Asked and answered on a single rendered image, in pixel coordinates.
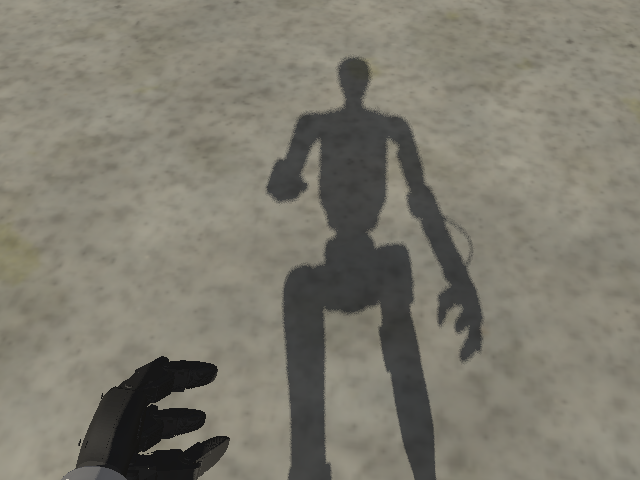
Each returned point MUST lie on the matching left robot hand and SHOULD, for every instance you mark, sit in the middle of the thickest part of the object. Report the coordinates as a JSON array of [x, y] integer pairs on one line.
[[123, 425]]

